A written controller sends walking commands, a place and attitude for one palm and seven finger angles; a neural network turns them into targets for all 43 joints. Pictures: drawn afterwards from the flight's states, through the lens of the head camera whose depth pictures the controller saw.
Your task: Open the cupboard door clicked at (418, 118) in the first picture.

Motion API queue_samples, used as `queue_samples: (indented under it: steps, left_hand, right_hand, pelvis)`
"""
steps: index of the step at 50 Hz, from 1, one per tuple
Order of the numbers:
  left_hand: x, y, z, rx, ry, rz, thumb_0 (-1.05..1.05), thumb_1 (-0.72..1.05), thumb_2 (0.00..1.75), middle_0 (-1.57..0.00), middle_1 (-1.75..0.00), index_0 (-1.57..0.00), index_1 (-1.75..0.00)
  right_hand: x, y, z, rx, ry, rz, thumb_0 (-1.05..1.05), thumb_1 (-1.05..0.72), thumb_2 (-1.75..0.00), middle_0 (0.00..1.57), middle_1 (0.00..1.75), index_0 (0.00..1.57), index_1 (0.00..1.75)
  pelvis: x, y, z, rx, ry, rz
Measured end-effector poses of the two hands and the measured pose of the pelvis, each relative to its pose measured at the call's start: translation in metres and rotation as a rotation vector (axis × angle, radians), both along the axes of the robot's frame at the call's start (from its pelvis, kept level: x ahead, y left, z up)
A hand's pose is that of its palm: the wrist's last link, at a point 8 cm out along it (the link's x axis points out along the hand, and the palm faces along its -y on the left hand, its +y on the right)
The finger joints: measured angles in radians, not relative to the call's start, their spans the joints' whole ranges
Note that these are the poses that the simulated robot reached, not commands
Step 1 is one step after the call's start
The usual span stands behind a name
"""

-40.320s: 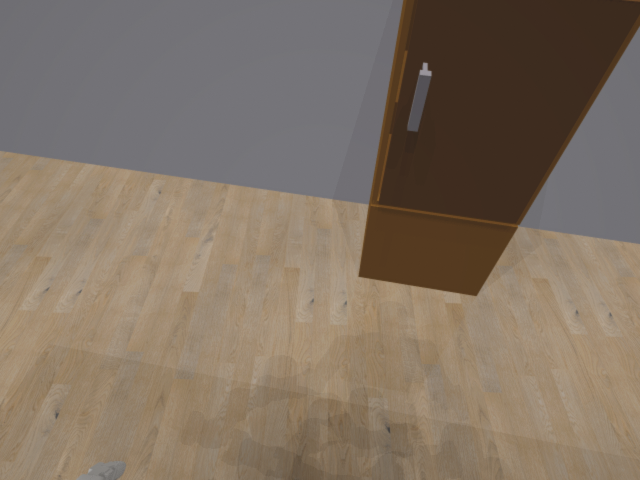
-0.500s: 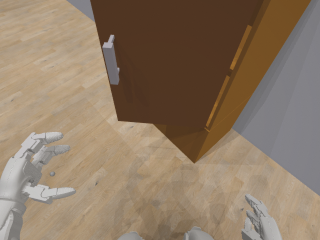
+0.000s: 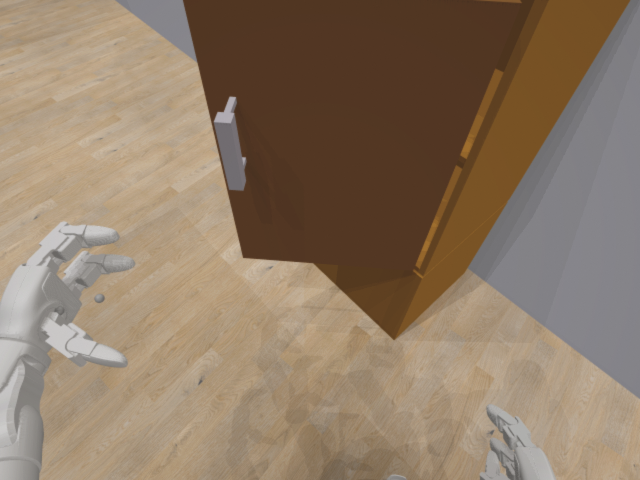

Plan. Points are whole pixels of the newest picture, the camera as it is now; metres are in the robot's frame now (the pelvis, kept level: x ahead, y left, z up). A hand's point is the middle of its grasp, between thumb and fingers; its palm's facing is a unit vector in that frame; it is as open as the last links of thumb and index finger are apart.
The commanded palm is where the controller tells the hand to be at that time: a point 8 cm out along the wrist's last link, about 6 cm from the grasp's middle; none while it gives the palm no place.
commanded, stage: raise the hand with hooked fingers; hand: left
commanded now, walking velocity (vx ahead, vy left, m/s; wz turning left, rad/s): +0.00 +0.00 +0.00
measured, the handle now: (234, 144) +0.58 +0.19 +0.06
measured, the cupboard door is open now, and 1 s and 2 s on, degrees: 44 44 44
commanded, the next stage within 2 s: move the hooked fingers beside the handle in 0.52 s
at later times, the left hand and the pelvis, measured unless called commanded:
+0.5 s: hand (113, 297) +0.29 +0.26 +0.08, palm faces +0.03 -1.00 -0.01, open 13.9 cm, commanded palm +0.26 +0.31 +0.09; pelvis -0.01 -0.01 +0.00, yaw +0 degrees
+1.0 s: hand (144, 252) +0.35 +0.24 +0.09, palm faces -0.01 -1.00 +0.00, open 14.0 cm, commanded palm +0.32 +0.30 +0.08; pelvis -0.01 -0.02 +0.00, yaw -1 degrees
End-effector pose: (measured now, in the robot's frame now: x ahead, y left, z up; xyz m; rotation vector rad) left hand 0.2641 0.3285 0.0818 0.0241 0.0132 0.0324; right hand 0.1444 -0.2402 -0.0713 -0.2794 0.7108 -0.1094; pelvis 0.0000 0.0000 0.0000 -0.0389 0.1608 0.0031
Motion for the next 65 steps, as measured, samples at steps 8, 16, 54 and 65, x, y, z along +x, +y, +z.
queue_samples:
  steps: [8, 16, 54, 65]
  left_hand:
    - [0.012, -0.004, 0.006, -0.011, 0.003, -0.020, -0.01, -0.50, 0.30, -0.30, -1.20, -0.30, -1.20]
    - [0.007, -0.012, 0.003, -0.017, -0.005, -0.009, -0.01, -0.50, 0.30, -0.30, -1.20, -0.30, -1.20]
    - [0.073, -0.031, 0.004, -0.019, 0.011, -0.032, -0.01, -0.50, 0.30, -0.30, -1.20, -0.30, -1.20]
    - [0.101, -0.028, 0.001, -0.026, 0.004, -0.025, -0.01, -0.50, 0.30, -0.30, -1.20, -0.30, -1.20]
  right_hand:
    - [-0.007, -0.011, 0.003, -0.006, 0.018, -0.026, 0.02, -0.91, -0.90, 0.20, 0.30, 0.21, 0.30]
    - [-0.013, -0.017, 0.003, -0.006, 0.026, -0.038, 0.02, -0.91, -0.90, 0.20, 0.30, 0.21, 0.30]
    - [-0.052, -0.035, -0.013, -0.013, 0.146, -0.106, 0.02, -0.91, -0.90, 0.20, 0.30, 0.21, 0.30]
    - [-0.084, -0.041, -0.021, -0.039, 0.284, -0.158, 0.02, -0.91, -0.90, 0.20, 0.30, 0.21, 0.30]
  pelvis:
    - [0.001, -0.003, 0.004, 0.005, -0.002, -0.007]
    - [-0.001, -0.008, 0.005, 0.010, -0.008, -0.013]
    - [-0.009, -0.017, 0.001, 0.021, 0.026, -0.024]
    - [-0.007, -0.015, -0.001, 0.016, 0.056, -0.027]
